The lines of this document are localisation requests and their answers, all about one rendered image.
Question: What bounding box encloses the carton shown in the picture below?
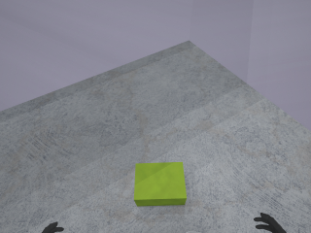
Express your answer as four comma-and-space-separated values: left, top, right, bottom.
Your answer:
134, 162, 187, 207

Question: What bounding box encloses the robot left hand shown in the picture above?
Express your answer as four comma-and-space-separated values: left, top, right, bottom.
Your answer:
42, 222, 64, 233

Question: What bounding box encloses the robot right hand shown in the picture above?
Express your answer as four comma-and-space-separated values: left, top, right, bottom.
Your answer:
254, 213, 287, 233

